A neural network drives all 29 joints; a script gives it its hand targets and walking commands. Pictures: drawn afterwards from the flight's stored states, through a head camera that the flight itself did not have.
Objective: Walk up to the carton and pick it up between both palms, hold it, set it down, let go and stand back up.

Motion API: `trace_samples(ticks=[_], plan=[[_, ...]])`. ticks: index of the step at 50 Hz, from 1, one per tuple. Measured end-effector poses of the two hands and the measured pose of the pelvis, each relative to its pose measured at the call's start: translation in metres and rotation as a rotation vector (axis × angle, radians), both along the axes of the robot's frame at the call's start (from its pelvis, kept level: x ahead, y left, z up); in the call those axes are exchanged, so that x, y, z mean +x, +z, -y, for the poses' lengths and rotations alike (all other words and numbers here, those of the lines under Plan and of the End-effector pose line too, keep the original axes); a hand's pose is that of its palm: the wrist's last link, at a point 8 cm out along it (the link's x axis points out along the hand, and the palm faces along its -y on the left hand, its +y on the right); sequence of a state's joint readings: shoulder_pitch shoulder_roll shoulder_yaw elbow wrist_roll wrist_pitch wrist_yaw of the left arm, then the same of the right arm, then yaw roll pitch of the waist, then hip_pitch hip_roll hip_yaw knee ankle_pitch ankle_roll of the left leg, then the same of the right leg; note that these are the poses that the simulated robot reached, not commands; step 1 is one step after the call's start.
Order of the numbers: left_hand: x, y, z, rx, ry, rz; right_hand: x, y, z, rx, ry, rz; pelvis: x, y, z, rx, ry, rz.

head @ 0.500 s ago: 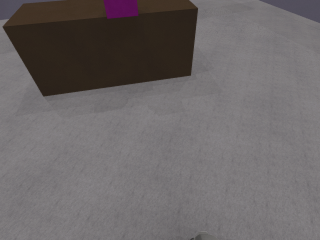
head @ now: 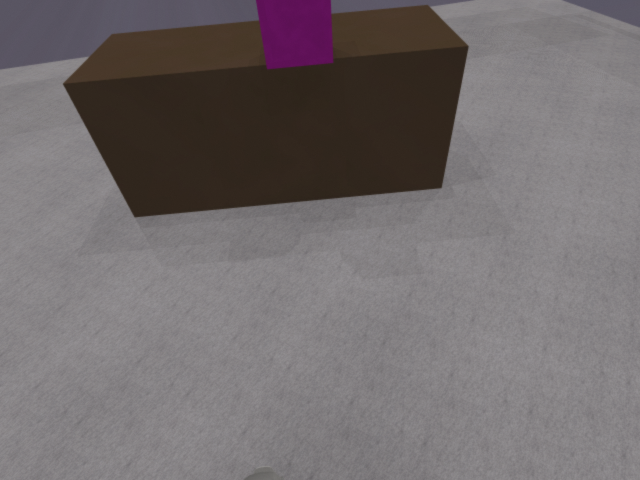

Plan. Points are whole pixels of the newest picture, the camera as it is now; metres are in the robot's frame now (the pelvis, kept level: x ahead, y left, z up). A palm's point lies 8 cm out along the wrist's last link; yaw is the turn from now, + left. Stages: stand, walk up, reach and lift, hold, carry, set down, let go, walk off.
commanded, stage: walk up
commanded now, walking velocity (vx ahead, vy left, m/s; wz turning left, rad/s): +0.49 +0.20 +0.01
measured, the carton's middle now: (295, 22) +1.67 +0.18 +0.04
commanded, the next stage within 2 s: none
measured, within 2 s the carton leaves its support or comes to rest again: neither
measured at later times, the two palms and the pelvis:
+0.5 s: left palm (166, 377) +0.33 +0.31 -0.13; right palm (466, 478) +0.19 -0.15 -0.14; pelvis +0.24 +0.07 +0.00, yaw +0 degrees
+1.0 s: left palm (209, 332) +0.42 +0.26 -0.13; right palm (437, 261) +0.59 -0.19 -0.14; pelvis +0.50 +0.04 +0.00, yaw +1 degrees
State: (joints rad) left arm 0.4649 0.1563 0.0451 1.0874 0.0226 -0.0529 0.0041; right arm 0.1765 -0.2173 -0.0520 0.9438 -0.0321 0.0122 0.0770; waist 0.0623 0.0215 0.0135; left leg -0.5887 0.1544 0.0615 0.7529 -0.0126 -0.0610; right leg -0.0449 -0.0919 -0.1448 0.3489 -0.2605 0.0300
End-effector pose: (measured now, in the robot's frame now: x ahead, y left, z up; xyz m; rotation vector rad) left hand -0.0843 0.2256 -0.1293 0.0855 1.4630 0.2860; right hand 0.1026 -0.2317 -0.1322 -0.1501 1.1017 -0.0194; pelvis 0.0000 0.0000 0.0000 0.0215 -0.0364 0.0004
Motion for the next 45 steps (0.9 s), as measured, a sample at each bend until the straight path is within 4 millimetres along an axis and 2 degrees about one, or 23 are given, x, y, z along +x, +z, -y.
trace_samples(ticks=[4,7,9,11,15,20,23,26,29,32,35,39,42,45], plan=[[0.016,-0.009,-0.018,-0.021,0.056,-0.037,0.074,0.006,-0.032,-0.017,0.064,0.052,0.041,-0.006,-0.025,-0.027,0.006,-0.019],[0.038,-0.024,-0.038,-0.051,0.057,-0.080,0.128,0.005,-0.058,-0.045,0.080,0.118,0.076,-0.019,-0.049,-0.046,0.011,-0.031],[0.060,-0.037,-0.053,-0.077,0.024,-0.109,0.150,0.000,-0.070,-0.069,0.069,0.154,0.095,-0.029,-0.063,-0.036,0.014,-0.036],[0.095,-0.038,-0.066,-0.083,0.006,-0.092,0.150,-0.001,-0.078,-0.075,0.050,0.115,0.109,-0.026,-0.071,-0.033,0.019,-0.041],[0.192,-0.028,-0.091,-0.058,-0.072,0.052,0.125,-0.001,-0.081,-0.081,-0.027,-0.034,0.143,-0.011,-0.079,-0.029,0.011,-0.042],[0.311,-0.013,-0.101,-0.028,-0.148,0.194,0.097,-0.003,-0.083,-0.068,-0.118,-0.185,0.190,-0.002,-0.080,-0.008,0.004,-0.034],[0.376,-0.004,-0.094,-0.025,-0.193,0.257,0.090,-0.006,-0.082,-0.047,-0.157,-0.260,0.220,-0.001,-0.075,0.001,0.003,-0.030],[0.436,0.002,-0.080,-0.024,-0.241,0.304,0.092,-0.012,-0.076,-0.027,-0.186,-0.321,0.252,-0.003,-0.066,0.011,0.005,-0.030],[0.494,0.004,-0.061,-0.013,-0.290,0.343,0.104,-0.019,-0.063,-0.008,-0.218,-0.372,0.287,-0.009,-0.050,0.022,0.004,-0.031],[0.543,0.000,-0.042,0.018,-0.308,0.411,0.127,-0.034,-0.043,-0.003,-0.218,-0.423,0.322,-0.022,-0.032,0.022,-0.001,-0.029],[0.558,0.001,-0.032,0.022,-0.272,0.406,0.175,-0.031,-0.023,-0.026,-0.200,-0.402,0.349,-0.018,-0.022,0.022,-0.007,-0.027],[0.545,0.003,-0.027,0.022,-0.192,0.305,0.267,-0.022,-0.004,-0.050,-0.141,-0.277,0.387,-0.006,-0.018,0.009,0.007,-0.029],[0.529,0.003,-0.026,0.019,-0.143,0.211,0.335,-0.017,-0.003,-0.041,-0.107,-0.188,0.416,-0.001,-0.020,0.002,0.013,-0.030],[0.515,0.001,-0.027,0.011,-0.094,0.124,0.394,-0.013,-0.013,-0.024,-0.067,-0.127,0.445,0.000,-0.024,-0.003,0.016,-0.028]])
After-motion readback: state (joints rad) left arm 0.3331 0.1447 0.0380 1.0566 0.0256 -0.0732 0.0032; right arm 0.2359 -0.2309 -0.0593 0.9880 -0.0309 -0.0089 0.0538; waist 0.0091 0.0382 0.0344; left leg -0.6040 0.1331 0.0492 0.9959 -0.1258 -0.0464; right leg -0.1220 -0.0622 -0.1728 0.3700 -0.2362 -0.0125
